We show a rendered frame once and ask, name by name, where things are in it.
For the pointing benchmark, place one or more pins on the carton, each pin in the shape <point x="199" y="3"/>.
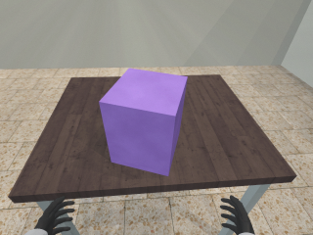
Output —
<point x="142" y="116"/>

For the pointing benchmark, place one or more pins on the robot right hand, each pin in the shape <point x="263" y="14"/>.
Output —
<point x="240" y="218"/>

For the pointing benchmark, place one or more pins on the table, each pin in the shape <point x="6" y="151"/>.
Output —
<point x="219" y="145"/>

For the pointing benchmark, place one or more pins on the robot left hand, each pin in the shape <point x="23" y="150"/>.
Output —
<point x="49" y="219"/>

